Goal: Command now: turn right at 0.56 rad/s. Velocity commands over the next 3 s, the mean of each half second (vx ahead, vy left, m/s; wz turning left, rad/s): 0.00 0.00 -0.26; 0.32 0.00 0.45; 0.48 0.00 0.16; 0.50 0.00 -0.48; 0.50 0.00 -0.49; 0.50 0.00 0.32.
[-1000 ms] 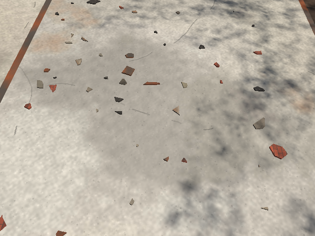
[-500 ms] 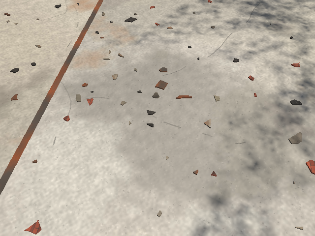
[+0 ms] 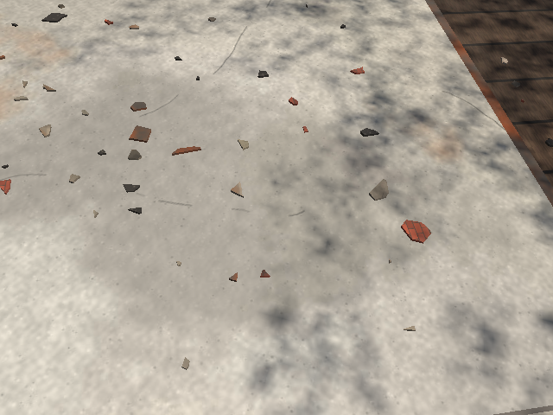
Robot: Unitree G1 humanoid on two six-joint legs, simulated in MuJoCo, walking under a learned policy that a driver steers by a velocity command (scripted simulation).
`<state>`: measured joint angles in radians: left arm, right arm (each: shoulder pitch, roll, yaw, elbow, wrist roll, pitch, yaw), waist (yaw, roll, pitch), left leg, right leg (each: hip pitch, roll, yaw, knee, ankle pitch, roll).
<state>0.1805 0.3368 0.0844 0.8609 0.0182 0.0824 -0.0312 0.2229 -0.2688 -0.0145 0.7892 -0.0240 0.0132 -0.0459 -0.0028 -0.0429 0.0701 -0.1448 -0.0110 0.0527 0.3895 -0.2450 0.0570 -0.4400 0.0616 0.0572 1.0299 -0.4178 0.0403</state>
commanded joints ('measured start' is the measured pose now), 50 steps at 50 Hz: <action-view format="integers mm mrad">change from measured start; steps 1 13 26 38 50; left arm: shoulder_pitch -59 19 20 108 14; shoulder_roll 63 172 65 93 76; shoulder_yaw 5 9 -32 4 -14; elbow -83 -145 -55 -26 -127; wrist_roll -5 15 6 17 12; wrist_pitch -4 -54 -63 -147 -155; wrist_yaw -11 18 68 42 -10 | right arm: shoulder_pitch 65 64 10 -132 117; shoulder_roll -175 -52 -119 -64 -195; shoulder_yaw -48 -29 -62 -59 -89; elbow -29 -60 46 -57 -18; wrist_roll -1 1 -2 -4 10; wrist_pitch -7 9 52 22 -26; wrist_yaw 0 39 61 127 67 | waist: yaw -44 1 44 45 -41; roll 184 -229 -84 -43 121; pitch -63 -165 -25 16 8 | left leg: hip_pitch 205 -360 -356 -393 174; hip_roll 277 93 33 86 286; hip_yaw -161 97 -69 -19 -524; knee -43 508 583 364 -210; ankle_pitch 567 -306 -178 -91 -183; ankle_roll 160 -59 -87 -17 211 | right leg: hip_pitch -121 563 410 403 -353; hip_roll -22 -416 -330 -396 -168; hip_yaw -29 394 87 -29 -46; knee -61 -760 -856 -938 119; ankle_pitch -23 637 85 -66 87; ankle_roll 10 -193 -257 -243 -65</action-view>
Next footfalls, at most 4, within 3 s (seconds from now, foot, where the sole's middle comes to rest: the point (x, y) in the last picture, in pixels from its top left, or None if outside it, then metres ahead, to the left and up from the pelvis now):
0.24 right None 0.02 -0.12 -0.78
0.92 left None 0.13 0.12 -0.78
1.42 right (228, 390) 0.52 0.09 -0.78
1.94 left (154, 288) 0.79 0.31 -0.78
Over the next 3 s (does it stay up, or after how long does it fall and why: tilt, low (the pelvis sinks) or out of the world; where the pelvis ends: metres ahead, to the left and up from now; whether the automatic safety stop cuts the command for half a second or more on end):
stays up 1.15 0.08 -0.03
